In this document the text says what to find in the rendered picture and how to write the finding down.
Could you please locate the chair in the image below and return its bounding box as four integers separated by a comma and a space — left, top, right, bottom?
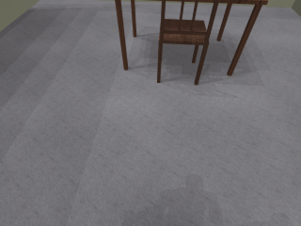
157, 0, 219, 86

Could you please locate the table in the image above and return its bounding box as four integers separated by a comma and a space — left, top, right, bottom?
115, 0, 268, 76

